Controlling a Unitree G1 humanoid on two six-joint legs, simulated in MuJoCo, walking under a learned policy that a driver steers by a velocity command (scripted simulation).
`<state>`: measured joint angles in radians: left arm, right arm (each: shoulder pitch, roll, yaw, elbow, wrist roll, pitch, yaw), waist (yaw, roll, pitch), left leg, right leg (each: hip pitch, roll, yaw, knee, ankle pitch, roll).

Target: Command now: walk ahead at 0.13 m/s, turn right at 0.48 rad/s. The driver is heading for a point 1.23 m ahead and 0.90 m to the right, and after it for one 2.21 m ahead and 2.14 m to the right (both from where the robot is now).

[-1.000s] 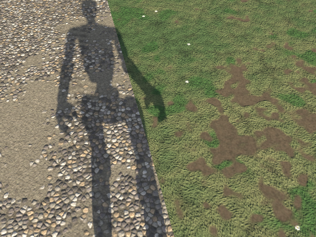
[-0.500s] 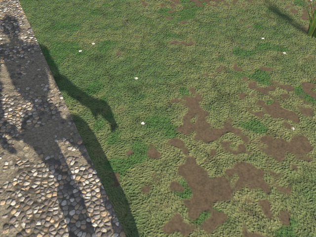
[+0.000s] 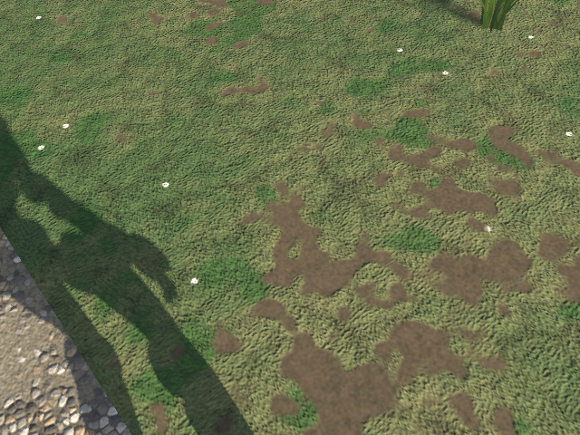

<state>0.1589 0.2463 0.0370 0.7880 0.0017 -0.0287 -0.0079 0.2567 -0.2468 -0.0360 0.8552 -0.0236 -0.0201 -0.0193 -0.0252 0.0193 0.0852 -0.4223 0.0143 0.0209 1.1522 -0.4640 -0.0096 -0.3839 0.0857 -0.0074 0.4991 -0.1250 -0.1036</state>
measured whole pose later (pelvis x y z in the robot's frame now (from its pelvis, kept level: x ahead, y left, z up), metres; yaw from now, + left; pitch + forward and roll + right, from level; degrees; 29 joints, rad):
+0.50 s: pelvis +0.04 +0.04 +0.01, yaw -17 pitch +1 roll +0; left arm 0.25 0.29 0.09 0.80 0.01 0.04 0.00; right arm 0.17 -0.27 -0.02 0.74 -0.02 0.02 -0.06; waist 0.03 -0.04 0.03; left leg -0.24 -0.05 -0.04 0.47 -0.22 0.04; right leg -0.41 0.19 0.20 0.67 -0.36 -0.03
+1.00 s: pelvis +0.01 +0.02 +0.00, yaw -35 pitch +0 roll +0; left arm 0.16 0.29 0.05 0.72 0.01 0.04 -0.02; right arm 0.23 -0.32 -0.06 0.75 -0.02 0.06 -0.02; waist -0.02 0.05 0.08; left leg -0.39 0.05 0.06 0.94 -0.51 -0.02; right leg -0.24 0.07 0.02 0.54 -0.29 -0.07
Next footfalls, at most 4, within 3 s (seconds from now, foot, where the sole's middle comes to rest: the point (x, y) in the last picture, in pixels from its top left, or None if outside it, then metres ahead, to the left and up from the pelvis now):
0.44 left None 0.11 0.12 -0.77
0.92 right None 0.00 -0.07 -0.77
1.48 left None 0.14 0.05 -0.77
1.84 right None -0.03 -0.04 -0.77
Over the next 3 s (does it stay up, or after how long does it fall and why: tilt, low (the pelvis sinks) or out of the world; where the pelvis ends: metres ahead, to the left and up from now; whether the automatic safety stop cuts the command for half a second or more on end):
stays up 0.21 -0.02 0.01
